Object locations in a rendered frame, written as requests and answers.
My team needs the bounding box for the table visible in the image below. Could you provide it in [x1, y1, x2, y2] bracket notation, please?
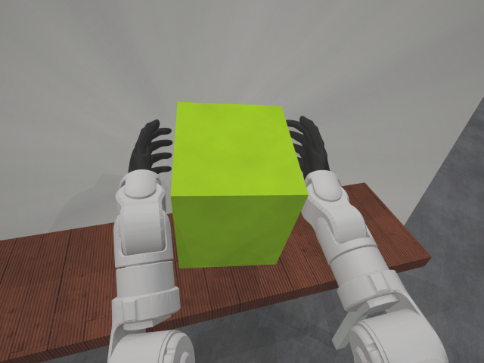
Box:
[0, 183, 432, 363]

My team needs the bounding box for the robot left forearm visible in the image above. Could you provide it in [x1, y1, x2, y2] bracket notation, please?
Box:
[107, 169, 181, 363]

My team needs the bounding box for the left robot upper arm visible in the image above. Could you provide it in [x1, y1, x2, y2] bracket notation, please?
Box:
[109, 330, 195, 363]

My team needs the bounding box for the left robot hand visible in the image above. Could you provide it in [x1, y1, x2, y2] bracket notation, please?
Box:
[128, 119, 172, 174]

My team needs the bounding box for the carton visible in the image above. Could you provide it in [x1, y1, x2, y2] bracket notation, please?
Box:
[171, 102, 309, 268]

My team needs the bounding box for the right robot upper arm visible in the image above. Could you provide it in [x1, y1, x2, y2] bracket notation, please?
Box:
[349, 309, 448, 363]

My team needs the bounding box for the robot right forearm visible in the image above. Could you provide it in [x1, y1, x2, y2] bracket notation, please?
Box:
[301, 170, 448, 362]

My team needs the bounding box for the right robot hand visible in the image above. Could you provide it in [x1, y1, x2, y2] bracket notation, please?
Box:
[286, 116, 330, 180]

